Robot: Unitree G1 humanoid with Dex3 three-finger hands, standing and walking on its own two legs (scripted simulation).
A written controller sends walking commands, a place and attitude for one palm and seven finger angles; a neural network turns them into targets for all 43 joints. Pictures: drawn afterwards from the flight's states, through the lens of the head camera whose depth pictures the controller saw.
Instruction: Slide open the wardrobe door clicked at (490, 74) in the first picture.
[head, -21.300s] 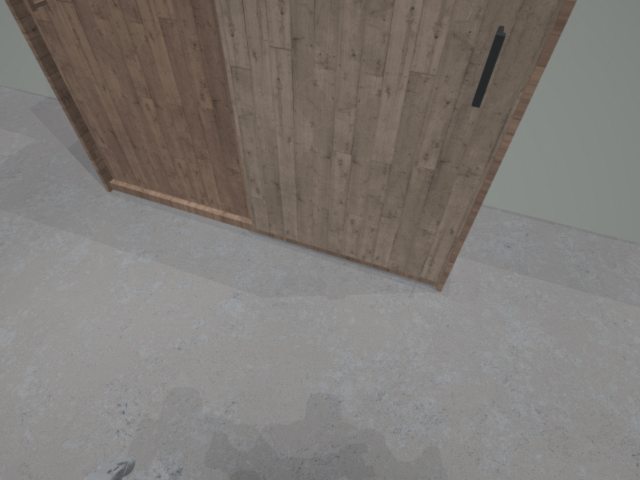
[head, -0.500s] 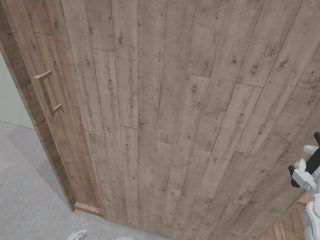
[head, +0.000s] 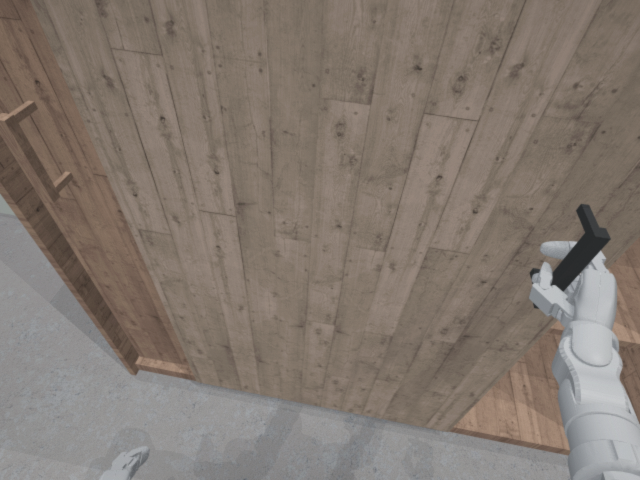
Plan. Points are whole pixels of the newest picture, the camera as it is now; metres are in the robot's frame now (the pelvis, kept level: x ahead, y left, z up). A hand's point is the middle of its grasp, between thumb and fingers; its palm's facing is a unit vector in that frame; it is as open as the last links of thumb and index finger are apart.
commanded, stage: stop walking and hold the door there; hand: right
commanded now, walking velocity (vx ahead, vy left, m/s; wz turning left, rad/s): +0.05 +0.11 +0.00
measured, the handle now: (562, 260) +0.39 -0.30 +0.09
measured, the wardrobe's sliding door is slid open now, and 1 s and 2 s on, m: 0.53 0.53 0.53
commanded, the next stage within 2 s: loosen the grip on the handle in 1.28 s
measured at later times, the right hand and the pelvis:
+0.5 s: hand (543, 292) +0.35 -0.27 +0.07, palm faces +0.33 +0.91 -0.26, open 5.3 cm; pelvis -0.02 -0.04 +0.00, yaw -6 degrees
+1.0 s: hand (548, 296) +0.34 -0.27 +0.07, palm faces +0.21 +0.96 -0.21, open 5.2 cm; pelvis -0.05 -0.10 -0.01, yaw -3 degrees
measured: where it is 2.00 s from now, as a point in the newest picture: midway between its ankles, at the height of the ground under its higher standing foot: outside the picture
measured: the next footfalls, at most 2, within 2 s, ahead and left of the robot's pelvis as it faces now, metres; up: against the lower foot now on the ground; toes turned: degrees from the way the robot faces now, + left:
right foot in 0.56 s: -0.01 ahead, -0.24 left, +0.00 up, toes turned -11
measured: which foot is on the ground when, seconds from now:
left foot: down 0.00-1.00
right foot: down 0.00-0.30, up 0.32-0.54, down 0.56-1.00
